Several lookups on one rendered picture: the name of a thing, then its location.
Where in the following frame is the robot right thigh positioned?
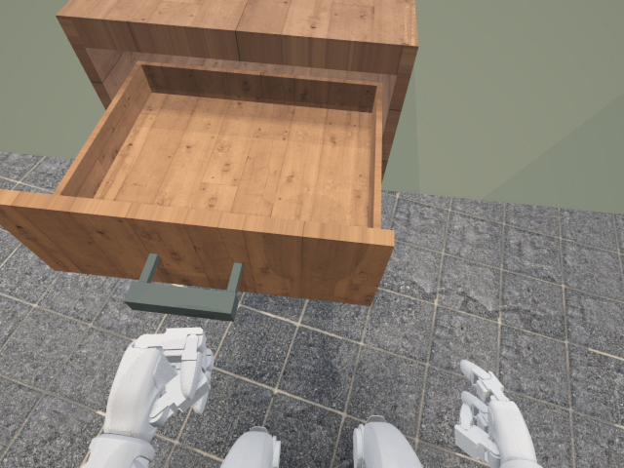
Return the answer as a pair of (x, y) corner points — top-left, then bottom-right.
(353, 422), (423, 468)

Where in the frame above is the robot right shin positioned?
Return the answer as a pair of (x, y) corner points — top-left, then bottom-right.
(365, 415), (385, 425)

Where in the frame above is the handle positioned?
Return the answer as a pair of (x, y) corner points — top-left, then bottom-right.
(124, 253), (243, 322)

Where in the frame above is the left robot hand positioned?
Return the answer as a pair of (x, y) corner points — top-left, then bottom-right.
(103, 328), (215, 443)

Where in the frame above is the cabinet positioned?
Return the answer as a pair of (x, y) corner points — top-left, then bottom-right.
(56, 0), (419, 184)

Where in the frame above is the robot left forearm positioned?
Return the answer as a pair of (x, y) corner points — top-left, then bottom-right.
(81, 434), (155, 468)

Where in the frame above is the drawer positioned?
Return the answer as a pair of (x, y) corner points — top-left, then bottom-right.
(0, 61), (395, 306)

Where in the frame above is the right robot hand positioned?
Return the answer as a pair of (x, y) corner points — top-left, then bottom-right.
(454, 360), (537, 468)

